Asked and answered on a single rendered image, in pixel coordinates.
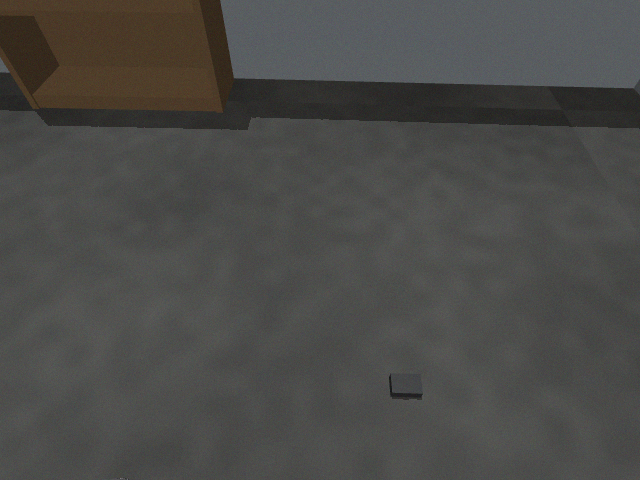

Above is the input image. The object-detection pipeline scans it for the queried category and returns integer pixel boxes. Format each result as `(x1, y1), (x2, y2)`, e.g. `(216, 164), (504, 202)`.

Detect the small box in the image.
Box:
(389, 373), (423, 398)

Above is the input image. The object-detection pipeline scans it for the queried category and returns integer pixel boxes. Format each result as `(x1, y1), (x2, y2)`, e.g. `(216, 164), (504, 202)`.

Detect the bookshelf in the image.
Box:
(0, 0), (234, 113)

